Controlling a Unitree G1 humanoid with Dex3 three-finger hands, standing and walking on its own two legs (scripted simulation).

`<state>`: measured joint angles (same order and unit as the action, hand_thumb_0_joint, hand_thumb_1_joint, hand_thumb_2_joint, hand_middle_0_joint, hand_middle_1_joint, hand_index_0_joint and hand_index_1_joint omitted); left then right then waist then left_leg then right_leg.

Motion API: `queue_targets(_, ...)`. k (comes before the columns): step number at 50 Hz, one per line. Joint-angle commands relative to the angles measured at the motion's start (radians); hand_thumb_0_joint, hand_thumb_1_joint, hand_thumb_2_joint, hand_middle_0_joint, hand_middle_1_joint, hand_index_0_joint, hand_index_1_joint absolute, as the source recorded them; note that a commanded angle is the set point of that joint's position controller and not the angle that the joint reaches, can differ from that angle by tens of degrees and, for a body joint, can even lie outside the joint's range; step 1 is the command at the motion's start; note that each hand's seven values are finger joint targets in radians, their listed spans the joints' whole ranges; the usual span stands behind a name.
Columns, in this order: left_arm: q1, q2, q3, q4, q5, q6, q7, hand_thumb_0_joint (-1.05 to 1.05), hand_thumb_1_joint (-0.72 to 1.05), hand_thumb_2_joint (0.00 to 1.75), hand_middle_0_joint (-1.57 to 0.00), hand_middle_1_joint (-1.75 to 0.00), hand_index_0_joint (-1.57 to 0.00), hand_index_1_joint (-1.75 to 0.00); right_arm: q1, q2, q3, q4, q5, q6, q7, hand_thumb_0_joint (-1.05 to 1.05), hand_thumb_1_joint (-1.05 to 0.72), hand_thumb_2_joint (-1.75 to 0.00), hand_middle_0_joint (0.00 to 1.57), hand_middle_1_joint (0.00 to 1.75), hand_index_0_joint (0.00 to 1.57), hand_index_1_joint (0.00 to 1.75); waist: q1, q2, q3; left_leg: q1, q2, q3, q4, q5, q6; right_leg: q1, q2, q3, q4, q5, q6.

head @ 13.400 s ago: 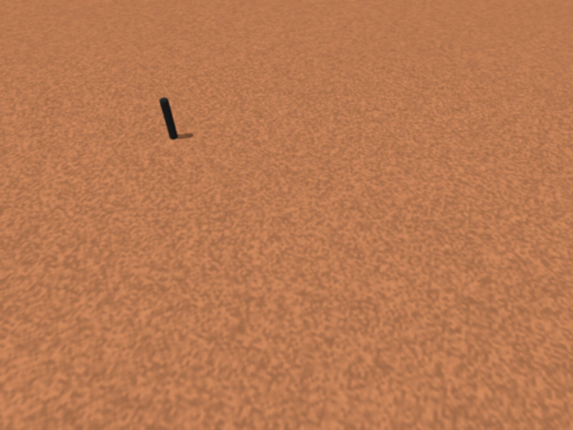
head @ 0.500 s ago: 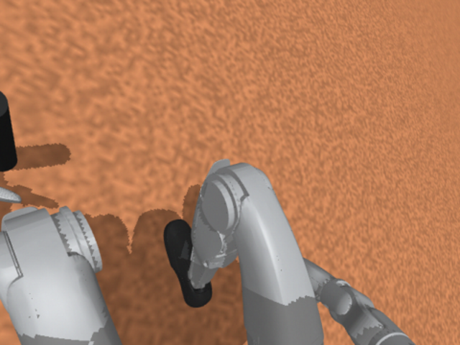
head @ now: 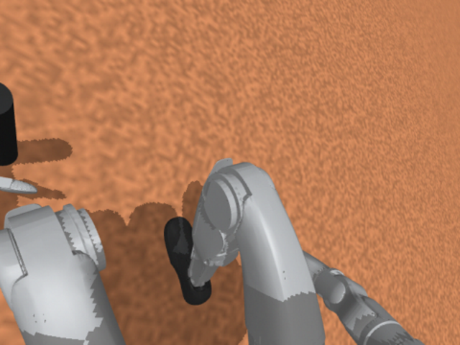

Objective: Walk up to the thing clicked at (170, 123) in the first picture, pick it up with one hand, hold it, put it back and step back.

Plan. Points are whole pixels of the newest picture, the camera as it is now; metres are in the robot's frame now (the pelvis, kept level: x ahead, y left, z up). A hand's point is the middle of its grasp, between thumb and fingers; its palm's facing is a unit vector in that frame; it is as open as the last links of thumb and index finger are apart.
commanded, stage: close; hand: left
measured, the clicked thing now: out of the picture +0.46 +0.21 -0.17
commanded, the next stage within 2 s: settle in 0.86 s
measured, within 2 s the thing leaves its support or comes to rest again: leaves its support in 1.22 s
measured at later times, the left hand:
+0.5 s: hand out of the picture +0.45 +0.21 -0.16, palm faces +0.03 -1.00 -0.06, open 8.6 cm
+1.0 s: hand (3, 134) +0.45 +0.20 -0.15, palm faces +0.00 -1.00 -0.06, open 6.0 cm
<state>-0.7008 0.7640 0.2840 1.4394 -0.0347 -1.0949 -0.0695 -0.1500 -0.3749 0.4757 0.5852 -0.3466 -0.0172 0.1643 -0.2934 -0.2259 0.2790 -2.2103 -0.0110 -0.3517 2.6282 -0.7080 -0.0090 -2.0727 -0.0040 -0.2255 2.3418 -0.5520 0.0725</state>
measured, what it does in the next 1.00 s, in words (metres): stands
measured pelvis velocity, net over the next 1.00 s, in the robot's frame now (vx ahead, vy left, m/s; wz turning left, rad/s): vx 0.00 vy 0.00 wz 0.00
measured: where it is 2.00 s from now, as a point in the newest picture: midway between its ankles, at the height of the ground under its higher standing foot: (138, 310)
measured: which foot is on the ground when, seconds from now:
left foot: down 0.00-1.00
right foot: down 0.00-1.00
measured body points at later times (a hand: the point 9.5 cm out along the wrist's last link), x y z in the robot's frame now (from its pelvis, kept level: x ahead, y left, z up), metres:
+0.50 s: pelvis +0.00 +0.00 +0.01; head +0.24 +0.18 +0.34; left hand +0.44 +0.26 -0.15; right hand +0.15 -0.25 -0.04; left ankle +0.08 +0.12 -0.26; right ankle +0.16 -0.13 -0.26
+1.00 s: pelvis +0.00 +0.00 +0.01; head +0.24 +0.18 +0.34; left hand +0.44 +0.25 -0.15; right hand +0.15 -0.25 -0.03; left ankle +0.08 +0.12 -0.26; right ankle +0.16 -0.13 -0.26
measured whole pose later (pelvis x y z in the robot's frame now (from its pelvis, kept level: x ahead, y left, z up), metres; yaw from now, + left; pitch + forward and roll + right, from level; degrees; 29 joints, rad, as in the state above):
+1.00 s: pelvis +0.00 +0.00 +0.01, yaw +0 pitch +16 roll -18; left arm -0.75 0.77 0.17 1.43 -0.02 -1.08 -0.03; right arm -0.14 -0.37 0.47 0.62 -0.34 -0.04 0.19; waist -0.30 -0.22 0.27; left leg -2.21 -0.02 -0.37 2.59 -0.71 -0.03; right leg -2.07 -0.01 -0.24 2.31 -0.55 0.06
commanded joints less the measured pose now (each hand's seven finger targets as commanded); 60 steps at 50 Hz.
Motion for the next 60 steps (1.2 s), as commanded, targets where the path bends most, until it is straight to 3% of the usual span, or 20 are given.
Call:
queue_targets(1,-0.303,0.081,-0.013,-0.156,-0.003,-0.084,0.025,0.00,-0.13,0.38,-0.35,-0.36,-0.33,-0.37,0.055,-0.357,-0.112,-0.001,-0.006,0.004,-0.010,0.00,-0.87,-0.90,0.20,0.30,0.20,0.30,-0.145,0.500,-0.553,0.374,0.035,0.091,-0.354,0.050,-0.016,0.264,0.055,-0.108,-0.158,0.106,-0.073)
queue_targets(3,-0.281,0.065,-0.031,-0.142,0.004,-0.083,0.028,0.00,-0.05,0.42,-0.38,-0.38,-0.36,-0.40,0.062,-0.350,-0.112,0.002,-0.009,0.004,-0.007,0.00,-0.86,-0.90,0.20,0.30,0.20,0.30,-0.142,0.492,-0.579,0.385,0.032,0.097,-0.342,0.075,-0.015,0.283,0.059,-0.105,-0.161,0.126,-0.071)
queue_targets(6,-0.296,0.066,-0.042,-0.128,0.014,-0.081,0.031,0.00,0.04,0.45,-0.43,-0.41,-0.40,-0.42,0.060,-0.355,-0.111,0.004,-0.008,0.003,-0.007,0.00,-0.86,-0.89,0.20,0.30,0.20,0.30,-0.152,0.513,-0.547,0.384,0.033,0.089,-0.357,0.074,-0.020,0.259,0.055,-0.109,-0.158,0.122,-0.075)
queue_targets(9,-0.275,0.058,-0.039,-0.108,0.020,-0.073,0.042,0.00,0.08,0.49,-0.47,-0.45,-0.44,-0.47,0.057,-0.361,-0.115,0.001,-0.006,0.006,-0.002,0.00,-0.86,-0.90,0.20,0.30,0.20,0.30,-0.139,0.521,-0.524,0.405,0.038,0.076,-0.379,0.063,-0.028,0.231,0.052,-0.116,-0.156,0.110,-0.077)
queue_targets(12,-0.275,0.052,-0.052,-0.128,0.015,-0.073,0.047,0.00,0.11,0.55,-0.54,-0.52,-0.51,-0.54,0.057,-0.359,-0.113,0.006,-0.007,0.004,0.001,0.00,-0.86,-0.89,0.20,0.30,0.20,0.30,-0.135,0.521,-0.552,0.406,0.033,0.084,-0.364,0.087,-0.025,0.262,0.057,-0.110,-0.163,0.136,-0.077)
queue_targets(14,-0.282,0.071,-0.039,-0.149,0.014,-0.072,0.050,0.00,0.17,0.58,-0.58,-0.55,-0.56,-0.57,0.061,-0.357,-0.112,0.005,-0.005,0.004,0.001,0.00,-0.86,-0.89,0.20,0.30,0.20,0.30,-0.128,0.529,-0.563,0.408,0.033,0.091,-0.364,0.098,-0.024,0.271,0.056,-0.109,-0.164,0.139,-0.077)
queue_targets(18,-0.306,0.055,-0.066,-0.163,0.018,-0.075,0.053,0.00,0.30,0.66,-0.67,-0.64,-0.64,-0.65,0.075,-0.355,-0.111,0.017,-0.007,0.003,0.004,0.00,-0.86,-0.89,0.20,0.30,0.20,0.30,-0.152,0.530,-0.582,0.411,0.032,0.091,-0.354,0.119,-0.022,0.293,0.059,-0.109,-0.166,0.165,-0.075)
queue_targets(20,-0.306,0.079,-0.046,-0.152,0.017,-0.072,0.058,0.00,0.34,0.70,-0.72,-0.68,-0.69,-0.70,0.070,-0.352,-0.108,0.018,-0.004,0.002,0.003,0.00,-0.86,-0.89,0.20,0.30,0.20,0.30,-0.141,0.519,-0.578,0.405,0.033,0.092,-0.354,0.106,-0.020,0.286,0.060,-0.107,-0.172,0.153,-0.076)
queue_targets(21,-0.329,0.072,-0.055,-0.147,0.017,-0.074,0.060,0.00,0.37,0.72,-0.75,-0.71,-0.72,-0.72,0.074,-0.355,-0.108,0.017,-0.005,0.004,0.005,0.00,-0.86,-0.89,0.20,0.30,0.20,0.30,-0.159,0.519,-0.564,0.390,0.031,0.088,-0.358,0.088,-0.018,0.281,0.059,-0.111,-0.174,0.139,-0.075)
queue_targets(28,-0.313,0.042,-0.082,-0.139,0.017,-0.063,0.053,0.00,0.55,0.85,-0.91,-0.86,-0.89,-0.87,0.076,-0.355,-0.111,0.025,-0.004,0.002,0.008,0.00,-0.86,-0.89,0.20,0.30,0.20,0.30,-0.153,0.517,-0.580,0.420,0.030,0.091,-0.362,0.104,-0.020,0.283,0.057,-0.108,-0.181,0.151,-0.075)
queue_targets(37,-0.318,0.030,-0.094,-0.146,0.007,-0.053,0.045,0.00,0.56,1.07,-1.20,-1.17,-1.18,-1.18,0.065,-0.356,-0.116,0.021,0.003,-0.007,0.010,0.00,-0.88,-0.90,0.20,0.30,0.20,0.30,-0.145,0.495,-0.551,0.375,0.025,0.093,-0.371,0.035,-0.014,0.270,0.059,-0.110,-0.197,0.103,-0.076)
queue_targets(40,-0.302,0.029,-0.104,-0.146,0.013,-0.053,0.042,0.00,0.57,1.11,-1.25,-1.22,-1.23,-1.23,0.075,-0.351,-0.112,0.027,0.002,-0.009,0.012,0.00,-0.88,-0.90,0.20,0.30,0.20,0.30,-0.145,0.503,-0.587,0.410,0.025,0.095,-0.368,0.085,-0.019,0.290,0.058,-0.110,-0.194,0.138,-0.076)
queue_targets(43,-0.318,0.026,-0.104,-0.142,0.014,-0.050,0.045,0.00,0.59,1.19,-1.31,-1.30,-1.28,-1.31,0.070,-0.355,-0.117,0.030,0.003,-0.011,0.012,0.00,-0.88,-0.90,0.20,0.30,0.20,0.30,-0.153,0.505,-0.565,0.405,0.028,0.091,-0.372,0.058,-0.019,0.264,0.058,-0.110,-0.199,0.118,-0.078)
queue_targets(49,-0.322,0.029,-0.103,-0.140,0.013,-0.053,0.052,0.00,0.56,1.26,-1.29,-1.36,-1.26,-1.39,0.070,-0.348,-0.111,0.032,0.000,-0.013,0.013,0.00,-0.89,-0.91,0.20,0.30,0.20,0.30,-0.148,0.491,-0.572,0.395,0.024,0.097,-0.367,0.065,-0.015,0.280,0.059,-0.108,-0.206,0.122,-0.077)
queue_targets(51,-0.321,0.033,-0.111,-0.147,0.014,-0.053,0.053,0.00,0.49,1.22,-1.31,-1.34,-1.28,-1.37,0.075,-0.348,-0.115,0.036,0.002,-0.014,0.012,0.00,-0.89,-0.90,0.20,0.30,0.20,0.30,-0.145,0.502,-0.577,0.385,0.022,0.105,-0.361,0.072,-0.015,0.295,0.061,-0.103,-0.206,0.132,-0.077)
queue_targets(56,-0.349,0.039,-0.110,-0.211,0.021,-0.050,0.046,0.00,0.52,1.22,-1.30,-1.34,-1.28,-1.37,0.094,-0.348,-0.123,0.044,0.004,-0.009,0.013,0.00,-0.89,-0.90,0.20,0.30,0.20,0.30,-0.138,0.564,-0.607,0.456,0.030,0.093,-0.381,0.121,-0.027,0.274,0.053,-0.107,-0.189,0.160,-0.081)
queue_targets(60,-0.348,0.051,-0.096,-0.315,0.027,-0.032,0.046,0.00,0.51,1.22,-1.31,-1.34,-1.29,-1.37,0.105,-0.342,-0.140,0.037,0.011,-0.001,0.016,0.00,-0.89,-0.90,0.20,0.30,0.20,0.30,-0.107,0.626,-0.661,0.511,0.034,0.094,-0.406,0.157,-0.038,0.274,0.047,-0.101,-0.175,0.176,-0.087)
